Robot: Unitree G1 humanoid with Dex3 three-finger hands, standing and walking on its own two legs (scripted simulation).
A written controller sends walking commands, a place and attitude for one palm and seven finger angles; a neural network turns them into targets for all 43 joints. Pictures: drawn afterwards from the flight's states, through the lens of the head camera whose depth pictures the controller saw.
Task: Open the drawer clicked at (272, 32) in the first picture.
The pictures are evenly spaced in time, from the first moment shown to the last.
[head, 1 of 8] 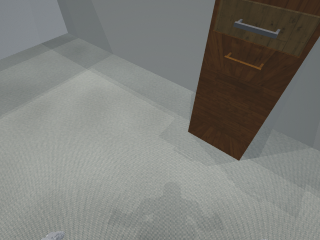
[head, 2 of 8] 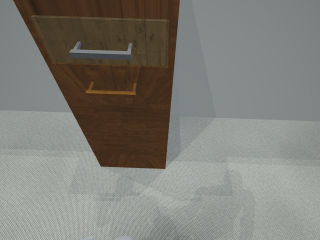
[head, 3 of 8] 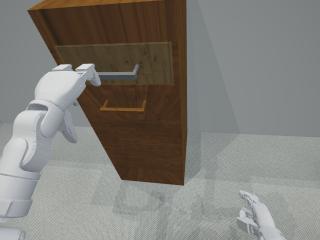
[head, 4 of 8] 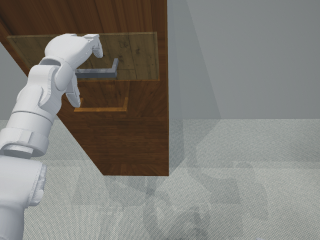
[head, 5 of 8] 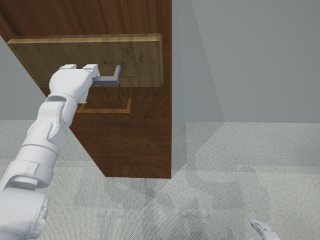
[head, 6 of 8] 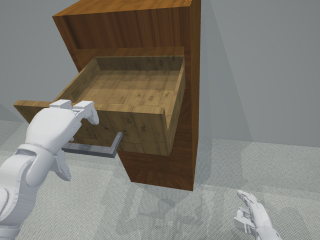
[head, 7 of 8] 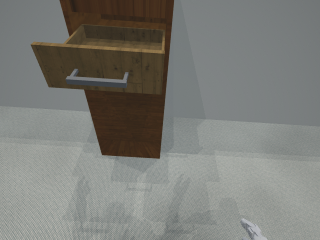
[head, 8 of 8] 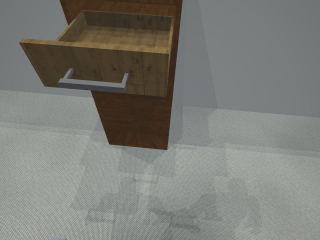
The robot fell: no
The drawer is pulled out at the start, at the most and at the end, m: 0.00 0.30 0.30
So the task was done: yes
